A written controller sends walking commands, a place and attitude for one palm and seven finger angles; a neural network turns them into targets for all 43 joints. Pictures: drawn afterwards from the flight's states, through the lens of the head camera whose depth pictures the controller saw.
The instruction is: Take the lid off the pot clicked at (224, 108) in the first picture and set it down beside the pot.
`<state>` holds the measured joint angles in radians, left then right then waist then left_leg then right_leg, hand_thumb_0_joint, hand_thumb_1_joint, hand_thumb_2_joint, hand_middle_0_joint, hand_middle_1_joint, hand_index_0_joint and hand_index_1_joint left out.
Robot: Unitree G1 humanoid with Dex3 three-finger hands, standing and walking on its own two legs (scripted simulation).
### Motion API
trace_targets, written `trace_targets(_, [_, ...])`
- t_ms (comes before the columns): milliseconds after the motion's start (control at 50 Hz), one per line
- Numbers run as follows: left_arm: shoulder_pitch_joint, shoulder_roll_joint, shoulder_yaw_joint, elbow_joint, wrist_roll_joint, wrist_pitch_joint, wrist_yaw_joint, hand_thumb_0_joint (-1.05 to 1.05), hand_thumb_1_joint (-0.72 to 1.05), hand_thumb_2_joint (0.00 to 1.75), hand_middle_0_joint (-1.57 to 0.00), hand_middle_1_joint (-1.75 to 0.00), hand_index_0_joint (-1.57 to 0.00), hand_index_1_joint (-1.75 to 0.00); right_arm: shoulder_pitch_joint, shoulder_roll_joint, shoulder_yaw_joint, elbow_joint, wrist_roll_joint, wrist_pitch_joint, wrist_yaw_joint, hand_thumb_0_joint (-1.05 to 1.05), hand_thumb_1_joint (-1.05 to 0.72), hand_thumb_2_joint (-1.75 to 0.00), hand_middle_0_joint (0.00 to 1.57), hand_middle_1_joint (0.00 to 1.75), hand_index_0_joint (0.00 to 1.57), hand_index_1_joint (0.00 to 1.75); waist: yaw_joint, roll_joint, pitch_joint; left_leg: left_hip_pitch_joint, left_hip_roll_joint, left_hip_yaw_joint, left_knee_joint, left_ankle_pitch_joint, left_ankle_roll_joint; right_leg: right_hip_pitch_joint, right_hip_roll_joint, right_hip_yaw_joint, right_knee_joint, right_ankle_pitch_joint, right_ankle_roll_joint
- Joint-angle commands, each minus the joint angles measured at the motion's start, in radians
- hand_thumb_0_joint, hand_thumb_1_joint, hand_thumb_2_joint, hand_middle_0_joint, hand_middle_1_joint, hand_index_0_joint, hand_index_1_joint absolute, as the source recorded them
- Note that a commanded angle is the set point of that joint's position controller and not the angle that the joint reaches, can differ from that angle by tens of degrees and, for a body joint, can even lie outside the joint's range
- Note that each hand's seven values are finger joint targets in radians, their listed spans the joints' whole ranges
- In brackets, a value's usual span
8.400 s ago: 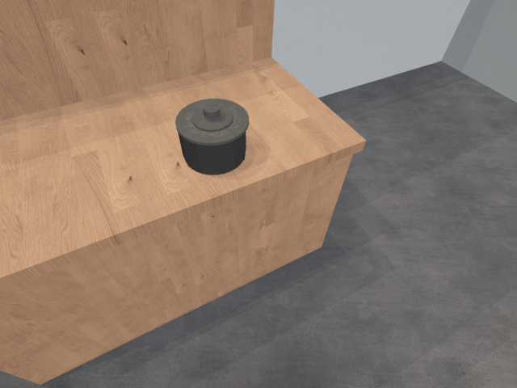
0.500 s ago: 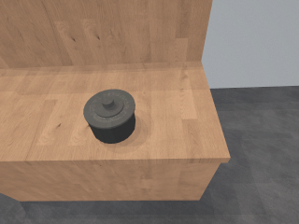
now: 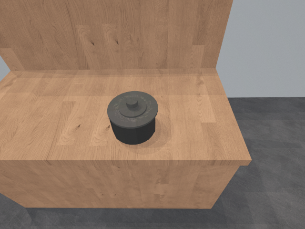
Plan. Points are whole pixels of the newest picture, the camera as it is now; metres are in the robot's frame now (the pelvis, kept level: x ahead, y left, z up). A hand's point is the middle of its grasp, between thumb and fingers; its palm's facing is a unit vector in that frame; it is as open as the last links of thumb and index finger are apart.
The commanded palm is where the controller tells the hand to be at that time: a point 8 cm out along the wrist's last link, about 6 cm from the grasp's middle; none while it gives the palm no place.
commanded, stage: come to a stop and stand still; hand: left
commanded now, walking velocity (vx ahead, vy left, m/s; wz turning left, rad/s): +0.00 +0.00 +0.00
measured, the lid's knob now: (131, 102) +0.51 +0.12 +0.03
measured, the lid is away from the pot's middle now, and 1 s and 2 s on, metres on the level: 0.00 0.00 0.00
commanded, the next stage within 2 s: look again from close up in 1.24 s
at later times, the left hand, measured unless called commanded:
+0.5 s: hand out of the picture +0.03 +0.18 -0.16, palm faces +0.01 -0.98 -0.21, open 7.3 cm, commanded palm none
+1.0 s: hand out of the picture +0.03 +0.15 -0.16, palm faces +0.03 -0.98 -0.20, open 7.3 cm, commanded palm none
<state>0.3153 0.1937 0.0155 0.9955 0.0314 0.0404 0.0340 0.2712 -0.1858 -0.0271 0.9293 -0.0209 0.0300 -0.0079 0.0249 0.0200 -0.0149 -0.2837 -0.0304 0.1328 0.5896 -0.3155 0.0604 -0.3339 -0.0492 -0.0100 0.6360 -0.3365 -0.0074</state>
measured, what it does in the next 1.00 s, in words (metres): stands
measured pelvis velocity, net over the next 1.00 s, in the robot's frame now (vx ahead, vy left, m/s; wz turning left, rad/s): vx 0.04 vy -0.02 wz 0.02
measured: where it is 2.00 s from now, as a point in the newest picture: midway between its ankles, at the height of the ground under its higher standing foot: outside the picture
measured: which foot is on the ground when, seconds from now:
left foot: down 0.00-1.00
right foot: down 0.00-1.00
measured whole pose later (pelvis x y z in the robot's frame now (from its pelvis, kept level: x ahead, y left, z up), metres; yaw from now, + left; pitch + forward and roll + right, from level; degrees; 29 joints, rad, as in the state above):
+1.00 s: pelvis +0.04 -0.02 +0.02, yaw +1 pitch +0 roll +1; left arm 0.29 0.14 -0.03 1.10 0.01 -0.01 0.04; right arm 0.29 -0.14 0.01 1.13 -0.01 -0.03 -0.03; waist 0.00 0.01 0.03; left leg -0.13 -0.01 0.09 0.40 -0.27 0.02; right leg -0.17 -0.01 -0.05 0.44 -0.28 -0.02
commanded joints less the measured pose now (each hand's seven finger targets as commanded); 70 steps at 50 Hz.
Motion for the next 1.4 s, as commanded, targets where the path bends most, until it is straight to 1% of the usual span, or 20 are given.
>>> trace_targets(0, [0.002,0.097,0.01,-0.059,-0.006,-0.049,-0.004,0.0,0.9,0.9,-0.2,-0.3,-0.2,-0.3,0.058,-0.09,-0.008,-0.062,0.004,-0.032,-0.008,0.0,-0.9,-0.9,0.2,0.3,0.2,0.3,-0.059,-0.067,0.038,0.067,0.111,-0.196,-0.196,-0.038,-0.012,-0.072,-0.063,0.142,-0.21,-0.026,-0.071])
trace_targets(20, [-0.005,0.088,0.008,-0.063,-0.008,-0.053,-0.002,0.0,0.9,0.9,-0.2,-0.3,-0.2,-0.3,0.067,-0.099,-0.009,-0.056,0.005,-0.043,-0.01,0.0,-0.9,-0.9,0.2,0.3,0.2,0.3,-0.059,-0.103,-0.004,0.096,0.129,-0.195,-0.191,0.032,-0.008,-0.035,-0.052,0.114,-0.189,0.053,-0.058])
trace_targets(40, [-0.004,0.08,0.003,-0.061,-0.011,-0.055,-0.001,0.0,0.9,0.9,-0.2,-0.3,-0.2,-0.3,0.07,-0.108,-0.008,-0.051,0.006,-0.052,-0.01,0.0,-0.9,-0.9,0.2,0.3,0.2,0.3,-0.054,-0.109,-0.033,0.113,0.142,-0.201,-0.197,0.092,-0.005,0.002,-0.048,0.088,-0.172,0.113,-0.048])
trace_targets(60, [0.008,0.073,0.001,-0.057,-0.011,-0.055,0.0,0.0,0.9,0.9,-0.2,-0.3,-0.2,-0.3,0.061,-0.112,-0.007,-0.046,0.008,-0.057,-0.011,0.0,-0.9,-0.9,0.2,0.3,0.2,0.3,-0.046,-0.085,-0.049,0.127,0.148,-0.2,-0.205,0.129,-0.003,0.022,-0.046,0.078,-0.165,0.14,-0.04])
trace_targets(80, [0.012,0.077,0.001,-0.05,-0.011,-0.052,-0.001,0.0,0.9,0.9,-0.2,-0.3,-0.2,-0.3,0.05,-0.108,-0.006,-0.041,0.009,-0.059,-0.011,0.0,-0.9,-0.9,0.2,0.3,0.2,0.3,-0.041,-0.045,-0.046,0.127,0.154,-0.203,-0.226,0.143,-0.003,0.03,-0.043,0.064,-0.159,0.14,-0.037])
trace_targets(120, [0.027,0.071,-0.001,-0.038,-0.011,-0.047,0.0,0.0,0.9,0.9,-0.2,-0.3,-0.2,-0.3,0.03,-0.115,-0.002,-0.033,0.007,-0.059,-0.013,0.0,-0.9,-0.9,0.2,0.3,0.2,0.3,-0.032,-0.004,-0.011,0.105,0.161,-0.212,-0.249,0.122,-0.005,0.032,-0.04,0.054,-0.16,0.116,-0.032])
trace_targets(180, [0.044,0.075,-0.005,-0.015,-0.01,-0.044,-0.001,0.0,0.9,0.9,-0.2,-0.3,-0.2,-0.3,0.021,-0.103,0.005,-0.012,0.008,-0.058,-0.013,0.0,-0.9,-0.9,0.2,0.3,0.2,0.3,-0.022,0.027,0.046,0.072,0.157,-0.212,-0.281,0.084,-0.006,0.038,-0.042,0.049,-0.182,0.11,-0.033])
trace_targets(280, [0.043,0.074,-0.011,0.008,-0.01,-0.048,-0.001,0.0,0.9,0.9,-0.2,-0.3,-0.2,-0.3,0.036,-0.092,0.012,0.027,0.009,-0.056,-0.013,0.0,-0.9,-0.9,0.2,0.3,0.2,0.3,-0.022,-0.014,0.096,0.05,0.144,-0.204,-0.294,0.037,-0.008,0.042,-0.053,0.059,-0.218,0.11,-0.036])
trace_targets(300, [0.048,0.067,-0.012,0.013,-0.011,-0.049,0.0,0.0,0.9,0.9,-0.2,-0.3,-0.2,-0.3,0.037,-0.094,0.014,0.033,0.009,-0.057,-0.013,0.0,-0.9,-0.9,0.2,0.3,0.2,0.3,-0.022,-0.009,0.085,0.058,0.142,-0.2,-0.292,0.041,-0.009,0.046,-0.058,0.062,-0.222,0.111,-0.037])
trace_targets(420, [0.046,0.064,-0.014,0.035,-0.016,-0.055,0.004,0.0,0.9,0.9,-0.2,-0.3,-0.2,-0.3,0.063,-0.08,0.022,0.078,0.01,-0.067,-0.018,0.0,-0.9,-0.9,0.2,0.3,0.2,0.3,-0.02,-0.011,0.033,0.117,0.141,-0.176,-0.253,0.217,-0.013,0.095,-0.07,0.062,-0.217,0.21,-0.035])
trace_targets(480, [0.041,0.068,-0.015,0.043,-0.018,-0.057,0.005,0.0,0.9,0.9,-0.2,-0.3,-0.2,-0.3,0.074,-0.071,0.024,0.1,0.01,-0.066,-0.021,0.0,-0.9,-0.9,0.2,0.3,0.2,0.3,-0.02,-0.029,0.044,0.127,0.143,-0.168,-0.241,0.257,-0.014,0.103,-0.073,0.059,-0.221,0.25,-0.037])
trace_targets(560, [0.038,0.063,-0.017,0.05,-0.02,-0.058,0.007,0.0,0.9,0.9,-0.2,-0.3,-0.2,-0.3,0.089,-0.066,0.026,0.123,0.01,-0.066,-0.022,0.0,-0.9,-0.9,0.2,0.3,0.2,0.3,-0.022,-0.016,0.041,0.137,0.142,-0.163,-0.238,0.28,-0.019,0.115,-0.076,0.063,-0.221,0.275,-0.039])
trace_targets(640, [0.036,0.06,-0.017,0.059,-0.021,-0.057,0.008,0.0,0.9,0.9,-0.2,-0.3,-0.2,-0.3,0.094,-0.059,0.029,0.142,0.011,-0.066,-0.024,0.0,-0.9,-0.9,0.2,0.3,0.2,0.3,-0.021,-0.01,0.054,0.138,0.144,-0.164,-0.242,0.282,-0.02,0.12,-0.074,0.061,-0.226,0.273,-0.039])
trace_targets(680, [0.033,0.061,-0.016,0.06,-0.021,-0.058,0.008,0.0,0.9,0.9,-0.2,-0.3,-0.2,-0.3,0.096,-0.052,0.028,0.15,0.012,-0.066,-0.025,0.0,-0.9,-0.9,0.2,0.3,0.2,0.3,-0.021,-0.029,0.067,0.133,0.145,-0.162,-0.245,0.28,-0.018,0.123,-0.074,0.056,-0.232,0.281,-0.04])
trace_targets(860, [0.047,0.052,-0.021,0.075,-0.022,-0.067,0.01,0.0,0.9,0.9,-0.2,-0.3,-0.2,-0.3,0.101,-0.045,0.029,0.179,0.013,-0.069,-0.027,0.0,-0.9,-0.9,0.2,0.3,0.2,0.3,-0.025,-0.031,0.032,0.177,0.145,-0.153,-0.235,0.325,-0.024,0.148,-0.083,0.064,-0.239,0.368,-0.045])
trace_targets(940, [0.054,0.05,-0.021,0.081,-0.022,-0.07,0.011,0.0,0.9,0.9,-0.2,-0.3,-0.2,-0.3,0.097,-0.04,0.029,0.186,0.014,-0.067,-0.027,0.0,-0.9,-0.9,0.2,0.3,0.2,0.3,-0.025,-0.027,0.046,0.174,0.143,-0.151,-0.235,0.313,-0.027,0.15,-0.085,0.066,-0.248,0.389,-0.047])
trace_targets(1100, [0.064,0.045,-0.025,0.089,-0.021,-0.069,0.01,0.0,0.9,0.9,-0.2,-0.3,-0.2,-0.3,0.092,-0.033,0.03,0.198,0.015,-0.063,-0.027,0.0,-0.9,-0.9,0.2,0.3,0.2,0.3,-0.025,-0.027,0.088,0.158,0.143,-0.147,-0.248,0.249,-0.028,0.135,-0.081,0.069,-0.278,0.336,-0.047])
trace_targets(1240, [0.077,0.043,-0.027,0.094,-0.023,-0.075,0.011,0.0,0.9,0.9,-0.2,-0.3,-0.2,-0.3,0.096,-0.029,0.031,0.204,0.015,-0.066,-0.027,0.0,-0.9,-0.9,0.2,0.3,0.2,0.3,-0.025,-0.031,0.056,0.173,0.143,-0.147,-0.245,0.263,-0.03,0.161,-0.083,0.068,-0.28,0.37,-0.048])
trace_targets(1360, [0.085,0.037,-0.027,0.094,-0.023,-0.076,0.011,0.0,0.9,0.9,-0.2,-0.3,-0.2,-0.3,0.105,-0.022,0.033,0.213,0.016,-0.068,-0.028,0.0,-0.9,-0.9,0.2,0.3,0.2,0.3,-0.022,-0.018,0.065,0.165,0.145,-0.146,-0.247,0.268,-0.031,0.163,-0.082,0.065,-0.283,0.369,-0.05])
trace_targets(1380, [0.084,0.039,-0.027,0.096,-0.024,-0.075,0.01,0.0,0.9,0.9,-0.2,-0.3,-0.2,-0.3,0.103,-0.017,0.032,0.215,0.016,-0.066,-0.028,0.0,-0.9,-0.9,0.2,0.3,0.2,0.3,-0.02,-0.032,0.082,0.154,0.145,-0.147,-0.25,0.25,-0.029,0.158,-0.079,0.062,-0.29,0.354,-0.049])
